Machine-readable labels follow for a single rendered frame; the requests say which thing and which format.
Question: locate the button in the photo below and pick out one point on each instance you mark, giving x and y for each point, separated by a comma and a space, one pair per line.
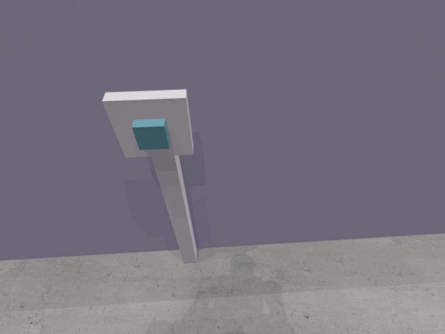
151, 134

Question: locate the panel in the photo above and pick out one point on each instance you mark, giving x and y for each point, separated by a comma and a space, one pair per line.
125, 107

